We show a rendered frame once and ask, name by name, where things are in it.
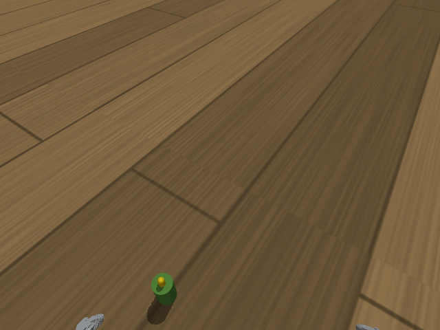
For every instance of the bottle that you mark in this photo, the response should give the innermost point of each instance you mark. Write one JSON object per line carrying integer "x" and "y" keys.
{"x": 164, "y": 288}

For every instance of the left robot hand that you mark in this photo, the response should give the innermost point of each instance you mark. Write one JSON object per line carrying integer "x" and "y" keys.
{"x": 91, "y": 323}

